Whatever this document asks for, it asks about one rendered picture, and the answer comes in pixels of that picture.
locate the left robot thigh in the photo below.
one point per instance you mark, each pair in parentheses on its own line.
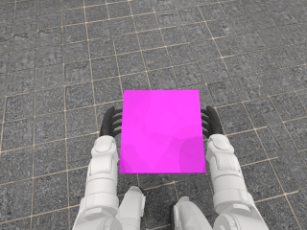
(131,210)

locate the robot left hand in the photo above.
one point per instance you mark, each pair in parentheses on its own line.
(108,126)

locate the left robot forearm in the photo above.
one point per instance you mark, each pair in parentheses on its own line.
(100,195)

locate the robot right upper arm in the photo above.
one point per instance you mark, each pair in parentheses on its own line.
(232,221)

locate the carton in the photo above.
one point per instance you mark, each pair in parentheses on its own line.
(161,132)

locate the right robot forearm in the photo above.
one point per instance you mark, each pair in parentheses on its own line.
(230,191)

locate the robot right hand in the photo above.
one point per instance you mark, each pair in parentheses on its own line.
(213,125)

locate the robot left shin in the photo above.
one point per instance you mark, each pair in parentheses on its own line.
(135,189)

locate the robot left upper arm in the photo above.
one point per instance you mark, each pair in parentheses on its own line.
(104,223)

